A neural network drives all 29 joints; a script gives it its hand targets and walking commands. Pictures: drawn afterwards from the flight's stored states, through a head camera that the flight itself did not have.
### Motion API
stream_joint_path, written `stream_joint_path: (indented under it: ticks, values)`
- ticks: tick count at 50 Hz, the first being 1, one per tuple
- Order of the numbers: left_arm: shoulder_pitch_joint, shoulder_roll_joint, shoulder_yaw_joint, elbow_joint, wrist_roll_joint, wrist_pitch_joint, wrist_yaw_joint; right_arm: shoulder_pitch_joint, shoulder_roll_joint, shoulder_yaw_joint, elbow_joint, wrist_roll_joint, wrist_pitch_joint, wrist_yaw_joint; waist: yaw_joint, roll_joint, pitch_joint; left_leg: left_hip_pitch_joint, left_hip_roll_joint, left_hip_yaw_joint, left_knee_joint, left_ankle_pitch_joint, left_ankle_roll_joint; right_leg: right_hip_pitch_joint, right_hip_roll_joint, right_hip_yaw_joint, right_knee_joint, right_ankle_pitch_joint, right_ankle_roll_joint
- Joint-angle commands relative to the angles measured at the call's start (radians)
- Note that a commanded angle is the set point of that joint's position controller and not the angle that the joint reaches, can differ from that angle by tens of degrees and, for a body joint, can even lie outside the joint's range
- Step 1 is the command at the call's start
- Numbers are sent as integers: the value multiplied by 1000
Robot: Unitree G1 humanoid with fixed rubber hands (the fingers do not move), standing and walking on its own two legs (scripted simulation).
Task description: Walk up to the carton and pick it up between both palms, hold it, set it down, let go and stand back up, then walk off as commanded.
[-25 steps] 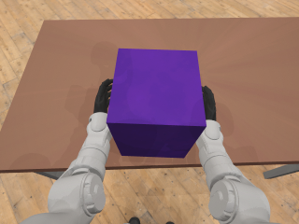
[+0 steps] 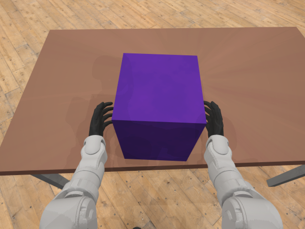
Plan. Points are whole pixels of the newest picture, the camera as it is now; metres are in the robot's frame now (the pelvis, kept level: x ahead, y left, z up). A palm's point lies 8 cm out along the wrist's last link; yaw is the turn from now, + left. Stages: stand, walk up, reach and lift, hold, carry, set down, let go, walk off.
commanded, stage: set down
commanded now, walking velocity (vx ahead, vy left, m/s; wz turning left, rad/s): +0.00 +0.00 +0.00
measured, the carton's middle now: (157, 111) +0.44 +0.04 -0.01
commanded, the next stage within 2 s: none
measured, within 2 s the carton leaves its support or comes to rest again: neither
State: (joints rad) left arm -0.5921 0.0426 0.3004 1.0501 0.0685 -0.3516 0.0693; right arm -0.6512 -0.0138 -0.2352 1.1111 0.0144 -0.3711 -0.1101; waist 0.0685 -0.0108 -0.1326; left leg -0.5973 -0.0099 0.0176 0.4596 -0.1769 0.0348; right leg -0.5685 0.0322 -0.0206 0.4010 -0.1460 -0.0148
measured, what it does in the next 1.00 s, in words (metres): stands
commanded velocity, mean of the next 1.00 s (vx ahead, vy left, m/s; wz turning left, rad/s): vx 0.00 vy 0.00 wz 0.00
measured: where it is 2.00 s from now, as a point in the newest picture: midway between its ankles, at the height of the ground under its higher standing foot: outside the picture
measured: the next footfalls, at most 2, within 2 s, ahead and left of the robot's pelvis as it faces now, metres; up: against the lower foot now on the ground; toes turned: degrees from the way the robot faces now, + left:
none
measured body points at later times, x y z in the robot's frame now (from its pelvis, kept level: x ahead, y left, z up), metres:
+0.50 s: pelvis -0.03 -0.01 -0.01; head +0.02 +0.00 +0.44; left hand +0.31 +0.22 -0.01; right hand +0.34 -0.15 +0.00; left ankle +0.01 +0.09 -0.74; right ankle +0.01 -0.11 -0.74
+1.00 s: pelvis -0.03 +0.00 +0.00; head -0.01 +0.01 +0.45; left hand +0.25 +0.22 -0.02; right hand +0.27 -0.18 -0.02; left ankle +0.01 +0.09 -0.74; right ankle +0.01 -0.11 -0.74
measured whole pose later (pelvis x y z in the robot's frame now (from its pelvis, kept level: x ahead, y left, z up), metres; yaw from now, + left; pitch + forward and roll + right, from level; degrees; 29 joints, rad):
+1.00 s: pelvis -0.03 +0.00 +0.00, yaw +0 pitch +7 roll -1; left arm -0.13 0.13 0.09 0.73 -0.12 -0.32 0.02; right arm -0.13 -0.06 -0.04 0.75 0.18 -0.36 -0.08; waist 0.05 -0.02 -0.09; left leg -0.43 -0.01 0.02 0.50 -0.19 0.03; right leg -0.42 0.03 -0.02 0.48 -0.18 -0.03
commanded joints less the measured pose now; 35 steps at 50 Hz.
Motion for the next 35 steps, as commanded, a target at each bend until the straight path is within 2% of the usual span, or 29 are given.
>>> stream_joint_path:
  ticks: [1,3,4,5,6,7,8,10,11,12,14,15,16,17,18,19,20,21,22,23,24,27,28,29,30,31,33,34,35]
  values:
    - [-334,234,-138,-198,-162,-61,-19,-308,-181,183,-243,52,-21,7,-25,-32,-736,162,17,27,81,368,-56,429,21,39,116,330,23]
    - [-408,264,-146,-100,-194,-60,-21,-361,-181,195,-194,62,15,14,-18,-43,-650,118,12,36,83,244,-39,330,6,46,115,165,24]
    - [-186,217,-166,-193,-187,-52,-29,-167,-168,253,-259,93,0,21,-18,-58,-647,212,14,17,79,311,-40,396,15,34,101,261,20]
    - [-183,219,-154,-202,-191,-52,-37,-166,-172,262,-258,107,-15,13,-18,-76,-681,217,11,25,87,368,-44,417,10,41,112,325,32]
    - [-433,300,-136,-94,-189,-50,-37,-380,-195,222,-197,83,10,15,-4,-43,-664,109,-1,41,83,219,-39,370,-2,49,121,168,36]
    - [-180,262,-154,-174,-185,-48,-38,-149,-199,246,-249,102,-6,15,-13,-49,-625,186,5,27,69,307,-42,432,6,54,114,283,31]
    - [-357,284,-168,-120,-181,-36,-38,-321,-239,180,-204,68,1,5,-47,-14,-622,139,9,26,76,252,-55,367,8,35,128,196,34]
    - [-196,272,-156,-169,-201,-28,-55,-192,-219,241,-244,96,-4,4,-45,-74,-565,157,-2,21,95,312,-42,424,4,41,127,279,37]
    - [-136,283,-123,-172,-173,-27,-61,-112,-197,273,-271,123,-19,2,-9,-60,-587,181,-1,28,71,328,-45,455,3,58,107,320,40]
    - [-393,302,-157,-99,-222,-40,-56,-364,-225,225,-268,100,-7,10,-26,-59,-601,106,-5,35,76,177,-43,351,5,43,118,129,38]
    - [-218,310,-134,-172,-210,-54,-46,-170,-176,266,-311,107,3,21,6,-89,-591,125,-4,36,78,163,-21,428,-5,59,105,126,32]
    - [-381,337,-153,-75,-235,-52,-51,-330,-189,249,-268,97,33,21,-5,-100,-550,44,-7,37,61,28,-9,377,-15,64,100,-6,38]
    - [7,281,-141,-239,-201,-45,-53,36,-168,307,-316,135,6,19,16,-91,-514,181,3,12,56,231,-14,485,-5,65,92,173,28]
    - [-261,299,-147,-148,-210,-43,-61,-236,-190,270,-274,125,14,13,-5,-67,-499,141,-2,27,57,139,-29,386,-7,59,100,91,36]
    - [177,226,-159,-378,-166,-24,-66,191,-170,320,-341,151,-27,9,-24,-50,-533,316,11,-2,50,441,-47,554,15,41,99,405,27]
    - [-327,299,-177,-236,-205,-31,-75,-261,-210,219,-283,95,-7,1,-71,-6,-558,223,-2,25,63,264,-61,370,10,39,82,163,34]
    - [-357,331,-178,-107,-212,-26,-74,-262,-205,204,-217,78,22,6,-56,-24,-472,109,1,16,47,71,-49,313,-2,51,73,-47,24]
    - [-101,295,-200,-296,-209,-43,-59,4,-168,251,-325,101,4,15,-53,-6,-515,215,10,-1,52,160,-41,395,3,45,78,77,8]
    - [-318,329,-195,-214,-248,-54,-63,-214,-200,242,-328,92,13,14,-57,-34,-526,114,-2,13,69,62,-34,355,-2,44,97,-41,20]
    - [-32,289,-183,-299,-227,-60,-58,56,-146,303,-376,136,-1,25,-13,-41,-494,205,5,7,45,165,-35,426,1,58,86,60,13]
    - [-2,288,-191,-396,-234,-54,-66,61,-195,311,-457,141,-16,17,-27,-38,-564,250,-2,4,52,233,-39,455,2,58,89,167,16]
    - [-150,310,-181,-293,-225,-45,-66,-67,-207,281,-368,111,4,22,-35,-10,-450,203,-5,8,37,145,-35,371,-6,61,76,52,20]
    - [-73,293,-182,-346,-234,-57,-68,11,-171,319,-450,126,-13,25,-8,-41,-478,210,-4,6,30,146,-34,410,-4,59,76,29,30]
    - [-119,295,-209,-355,-240,-62,-60,-26,-184,270,-411,115,1,25,-43,-20,-452,241,3,7,20,85,-38,354,-4,49,54,-47,21]
    - [189,263,-213,-498,-239,-62,-63,271,-178,315,-489,151,-32,32,-17,-29,-431,319,7,-4,24,189,-46,450,4,41,54,75,14]
    - [-56,280,-233,-454,-255,-54,-69,26,-193,292,-521,140,-23,23,-33,-8,-480,245,-5,14,43,151,-46,391,1,54,67,12,11]
    - [-40,299,-265,-393,-281,-60,-54,64,-195,259,-496,125,6,39,-44,-11,-409,217,4,-5,7,-18,-24,356,-15,48,47,-131,-1]
    - [-209,331,-253,-329,-290,-58,-42,-112,-229,213,-466,91,36,40,-56,-18,-406,165,10,-3,5,-111,-28,301,-7,46,60,-220,3]
    - [-75,315,-246,-384,-287,-67,-37,33,-190,264,-503,131,35,50,-14,-33,-401,194,11,-15,7,-65,-25,351,-7,56,64,-171,-5]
